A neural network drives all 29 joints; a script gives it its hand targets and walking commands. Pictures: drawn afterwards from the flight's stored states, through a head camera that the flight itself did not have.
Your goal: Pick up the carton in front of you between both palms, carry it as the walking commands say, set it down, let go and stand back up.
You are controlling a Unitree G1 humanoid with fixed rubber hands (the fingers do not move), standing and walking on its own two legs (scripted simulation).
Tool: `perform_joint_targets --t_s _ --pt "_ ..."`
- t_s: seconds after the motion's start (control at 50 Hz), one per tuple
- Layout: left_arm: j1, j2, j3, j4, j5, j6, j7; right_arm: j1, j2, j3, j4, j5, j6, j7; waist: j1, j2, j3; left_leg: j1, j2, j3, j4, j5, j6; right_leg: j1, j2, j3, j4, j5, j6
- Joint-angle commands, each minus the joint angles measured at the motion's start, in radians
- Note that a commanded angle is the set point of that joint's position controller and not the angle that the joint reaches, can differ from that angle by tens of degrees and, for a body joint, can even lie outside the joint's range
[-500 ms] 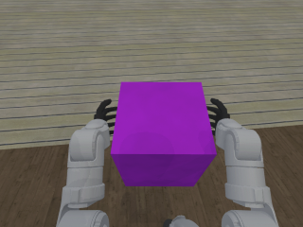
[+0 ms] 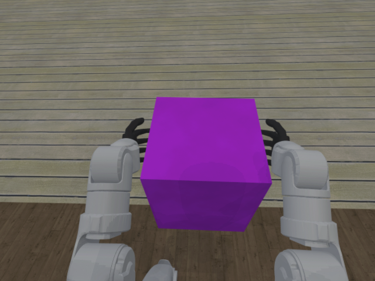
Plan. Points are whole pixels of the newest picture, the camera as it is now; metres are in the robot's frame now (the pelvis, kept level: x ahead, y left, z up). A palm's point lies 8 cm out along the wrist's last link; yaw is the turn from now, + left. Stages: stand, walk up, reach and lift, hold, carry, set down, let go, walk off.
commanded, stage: carry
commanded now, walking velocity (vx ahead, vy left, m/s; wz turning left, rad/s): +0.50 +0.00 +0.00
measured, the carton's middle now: (202, 168) +0.37 +0.02 +0.03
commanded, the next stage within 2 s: none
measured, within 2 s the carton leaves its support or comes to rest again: neither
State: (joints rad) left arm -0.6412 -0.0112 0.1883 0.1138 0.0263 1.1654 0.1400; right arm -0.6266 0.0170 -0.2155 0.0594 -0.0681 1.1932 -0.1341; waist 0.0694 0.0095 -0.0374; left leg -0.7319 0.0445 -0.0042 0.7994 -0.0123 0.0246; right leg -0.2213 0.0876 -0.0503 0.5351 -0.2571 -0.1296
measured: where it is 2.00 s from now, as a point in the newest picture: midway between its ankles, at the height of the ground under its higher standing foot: (205, 145)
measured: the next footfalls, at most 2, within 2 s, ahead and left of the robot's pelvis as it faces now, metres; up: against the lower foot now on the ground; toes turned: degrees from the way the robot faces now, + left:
left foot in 0.14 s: +0.27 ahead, +0.08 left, -0.05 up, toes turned +1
right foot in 0.70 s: +0.61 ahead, -0.02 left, -0.10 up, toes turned -1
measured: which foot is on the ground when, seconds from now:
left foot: up 0.00-0.12, down 0.14-0.72, up 0.74-1.00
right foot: down 0.00-0.16, up 0.18-0.68, down 0.70-1.00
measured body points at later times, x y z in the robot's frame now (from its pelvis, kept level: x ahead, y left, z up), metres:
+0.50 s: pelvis +0.30 +0.05 -0.05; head +0.35 +0.06 +0.40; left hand +0.67 +0.18 +0.02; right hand +0.65 -0.13 +0.03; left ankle +0.24 +0.08 -0.78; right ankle +0.39 -0.11 -0.72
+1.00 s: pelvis +0.60 +0.01 -0.10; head +0.63 +0.00 +0.35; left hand +0.95 +0.19 -0.01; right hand +0.97 -0.12 -0.02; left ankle +0.66 +0.18 -0.75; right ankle +0.58 -0.02 -0.83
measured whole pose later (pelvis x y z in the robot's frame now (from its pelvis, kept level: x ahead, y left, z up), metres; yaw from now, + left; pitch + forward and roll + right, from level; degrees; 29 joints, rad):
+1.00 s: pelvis +0.60 +0.01 -0.10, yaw +1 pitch +5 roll +2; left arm -0.62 -0.01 0.19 0.14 0.03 1.17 0.14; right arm -0.64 0.02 -0.20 0.13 -0.07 1.19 -0.13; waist 0.06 0.00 -0.02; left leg -0.75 0.07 -0.02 1.12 -0.27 0.00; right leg -0.34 0.08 -0.09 0.55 -0.17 -0.15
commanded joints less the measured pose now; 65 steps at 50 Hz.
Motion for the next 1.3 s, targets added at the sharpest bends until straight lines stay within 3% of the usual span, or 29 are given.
perform_joint_targets --t_s 0.0,0.06,0.1,0.12,0.14,0.16,0.18,0.2,0.22,0.26,0.4,0.56,0.62,0.66,0.68,0.7,0.72,0.74,0.76,0.78,0.86,0.96,1.14,1.18,1.2,1.22,1.24,1.26,1.28 --pt "-0.682 -1.074 -0.636 -0.133 -0.443 -0.009 -0.264 -0.660 1.041 0.659 -0.066 0.371 -0.029 0.181 0.051 -0.104 -0.399 -0.027 -0.080 0.094 -0.222 0.146 0.014 0.424 -0.169 0.160 0.028 0.770 -0.030" --pt "-0.640 -1.062 -0.635 -0.063 -0.427 -0.011 -0.272 -0.615 1.015 0.636 -0.003 0.350 -0.021 0.199 0.047 -0.111 -0.370 0.177 -0.092 0.112 -0.404 0.287 0.053 0.344 -0.162 0.129 0.138 0.688 -0.017" --pt "-0.656 -1.075 -0.641 -0.018 -0.434 -0.016 -0.279 -0.583 0.993 0.601 0.054 0.329 -0.024 0.210 -0.042 -0.091 -0.407 0.464 -0.074 0.134 -0.492 0.348 0.066 0.222 -0.147 0.071 0.350 0.682 0.026" --pt "-0.676 -1.080 -0.642 -0.003 -0.434 -0.021 -0.282 -0.577 0.975 0.576 0.070 0.319 -0.027 0.218 -0.084 -0.046 -0.440 0.679 0.012 0.056 -0.410 0.442 0.059 0.040 -0.119 0.049 0.523 0.455 0.046" --pt "-0.691 -1.099 -0.636 0.019 -0.428 -0.021 -0.286 -0.572 0.962 0.550 0.095 0.310 -0.027 0.224 -0.062 0.116 -0.491 0.937 0.227 -0.159 -0.173 0.917 0.081 -0.236 -0.065 0.019 0.679 -0.198 0.072" --pt "-0.720 -1.128 -0.612 0.048 -0.436 -0.014 -0.283 -0.587 0.918 0.525 0.127 0.296 -0.031 0.223 -0.132 0.295 -0.615 1.210 0.408 -0.508 -0.180 0.695 0.313 -0.551 0.027 0.072 0.963 -0.429 0.126" --pt "-0.716 -1.111 -0.614 0.020 -0.427 -0.016 -0.278 -0.559 0.971 0.537 0.142 0.324 -0.037 0.231 -0.143 0.212 -0.637 1.138 0.365 -0.554 -0.260 0.236 0.321 -0.578 -0.026 0.095 0.979 -0.361 0.092" --pt "-0.770 -1.125 -0.618 -0.033 -0.433 -0.024 -0.273 -0.619 1.031 0.566 0.079 0.361 -0.050 0.242 -0.135 0.132 -0.554 0.995 0.284 -0.501 -0.325 0.021 0.270 -0.585 -0.050 0.086 0.918 -0.291 0.080" --pt "-0.802 -1.146 -0.620 -0.067 -0.434 -0.030 -0.262 -0.708 1.080 0.599 0.011 0.404 -0.053 0.248 -0.117 0.033 -0.492 0.869 0.245 -0.448 -0.364 -0.019 0.226 -0.551 -0.074 0.086 0.842 -0.226 0.079" --pt "-0.792 -1.160 -0.626 -0.118 -0.426 -0.037 -0.238 -0.811 1.145 0.660 -0.077 0.479 -0.060 0.253 -0.081 0.030 -0.459 0.713 0.221 -0.375 -0.408 -0.036 0.189 -0.468 -0.105 0.090 0.738 -0.155 0.085" --pt "-0.614 -1.126 -0.665 -0.164 -0.354 -0.067 -0.194 -0.688 1.142 0.710 -0.125 0.503 -0.081 0.264 -0.123 0.093 -0.497 0.893 0.158 -0.196 -0.302 0.550 0.137 -0.624 -0.130 0.034 0.549 0.034 0.106" --pt "-0.601 -0.996 -0.675 -0.198 -0.323 -0.043 -0.189 -0.634 1.036 0.727 -0.133 0.492 -0.066 0.265 -0.186 0.082 -0.399 0.961 0.048 -0.089 -0.243 0.611 0.107 -0.548 -0.038 -0.068 0.063 0.371 0.070" --pt "-0.565 -0.938 -0.627 -0.132 -0.291 -0.014 -0.200 -0.617 1.013 0.714 -0.059 0.486 -0.050 0.267 -0.163 0.084 -0.365 0.856 0.042 -0.050 -0.146 0.534 0.090 -0.323 -0.028 -0.072 -0.103 0.518 0.035" --pt "-0.546 -0.908 -0.582 -0.077 -0.270 0.000 -0.208 -0.635 1.012 0.703 -0.005 0.488 -0.042 0.270 -0.085 0.069 -0.397 0.745 0.034 0.008 0.054 0.525 0.050 -0.056 -0.037 -0.077 -0.190 0.554 0.023" --pt "-0.545 -0.901 -0.557 -0.059 -0.260 0.004 -0.214 -0.665 1.014 0.697 0.016 0.490 -0.040 0.272 -0.028 0.037 -0.421 0.589 0.013 0.036 0.223 0.330 0.029 0.144 -0.107 -0.003 -0.175 0.609 0.022" --pt "-0.555 -0.885 -0.529 -0.033 -0.256 0.010 -0.220 -0.690 1.020 0.683 0.037 0.487 -0.035 0.273 -0.040 -0.107 -0.456 0.342 -0.060 0.076 0.397 -0.293 0.024 0.360 -0.266 0.165 0.029 1.000 0.020" --pt "-0.578 -0.857 -0.507 0.005 -0.255 0.018 -0.222 -0.712 1.047 0.661 0.075 0.490 -0.022 0.269 -0.030 -0.279 -0.547 0.043 -0.148 0.006 0.626 -0.661 -0.029 0.641 -0.485 0.508 0.096 1.047 -0.161" --pt "-0.579 -0.892 -0.513 0.021 -0.285 0.017 -0.228 -0.721 1.030 0.639 0.059 0.475 -0.019 0.260 0.001 -0.257 -0.610 -0.055 -0.113 -0.049 0.737 -0.627 -0.009 0.622 -0.513 0.666 -0.008 0.473 -0.264" --pt "-0.624 -0.962 -0.534 -0.004 -0.322 0.013 -0.238 -0.763 1.042 0.637 0.031 0.465 -0.018 0.253 0.001 -0.149 -0.524 -0.071 -0.075 -0.046 0.676 -0.553 0.021 0.468 -0.422 0.628 -0.090 0.179 -0.215" --pt "-0.707 -1.019 -0.559 -0.044 -0.361 0.013 -0.249 -0.777 1.066 0.625 0.030 0.458 -0.022 0.247 -0.024 -0.031 -0.453 -0.034 -0.052 -0.042 0.587 -0.472 0.022 0.324 -0.365 0.547 -0.142 0.108 -0.144" --pt "-0.852 -1.149 -0.628 -0.132 -0.471 -0.003 -0.268 -0.756 1.109 0.599 -0.018 0.423 -0.036 0.214 -0.054 -0.051 -0.414 0.051 -0.004 -0.017 0.422 -0.361 -0.014 0.128 -0.318 0.409 -0.181 0.231 -0.067" --pt "-0.784 -1.154 -0.646 -0.160 -0.485 -0.022 -0.272 -0.681 1.110 0.631 -0.043 0.387 -0.057 0.188 -0.012 -0.100 -0.468 -0.129 0.015 0.018 0.327 -0.207 -0.027 0.349 -0.284 0.276 -0.072 0.707 -0.040" --pt "-0.654 -1.049 -0.655 -0.142 -0.436 -0.011 -0.267 -0.627 1.022 0.671 -0.061 0.362 -0.035 0.189 0.040 -0.110 -0.380 -0.043 -0.084 0.138 -0.190 0.058 0.016 0.429 -0.181 0.143 -0.011 0.857 -0.021" --pt "-0.629 -1.043 -0.647 -0.091 -0.426 -0.011 -0.274 -0.597 1.006 0.654 -0.015 0.352 -0.030 0.201 0.013 -0.128 -0.383 0.216 -0.129 0.175 -0.343 0.159 0.044 0.329 -0.175 0.099 0.052 0.911 0.008" --pt "-0.629 -1.048 -0.646 -0.068 -0.427 -0.013 -0.279 -0.586 1.001 0.642 0.011 0.345 -0.031 0.207 -0.038 -0.134 -0.411 0.379 -0.133 0.190 -0.395 0.195 0.053 0.284 -0.175 0.058 0.153 0.942 0.035" --pt "-0.644 -1.056 -0.649 -0.049 -0.427 -0.016 -0.284 -0.573 0.997 0.628 0.032 0.339 -0.034 0.214 -0.099 -0.115 -0.459 0.590 -0.085 0.167 -0.421 0.256 0.059 0.181 -0.166 0.009 0.306 0.825 0.064" --pt "-0.658 -1.071 -0.649 -0.031 -0.421 -0.018 -0.289 -0.564 0.982 0.609 0.046 0.331 -0.038 0.222 -0.107 0.024 -0.528 0.882 0.140 -0.067 -0.269 0.604 0.102 -0.079 -0.132 0.007 0.521 0.311 0.098" --pt "-0.671 -1.109 -0.635 0.012 -0.422 -0.013 -0.292 -0.564 0.965 0.585 0.084 0.323 -0.042 0.224 -0.133 0.234 -0.625 1.201 0.375 -0.429 -0.210 0.707 0.295 -0.451 0.001 0.044 0.825 -0.350 0.151" --pt "-0.655 -1.099 -0.625 0.011 -0.413 -0.016 -0.291 -0.532 0.994 0.586 0.103 0.344 -0.048 0.230 -0.155 0.194 -0.678 1.180 0.358 -0.531 -0.293 0.245 0.330 -0.517 -0.024 0.102 0.936 -0.342 0.118"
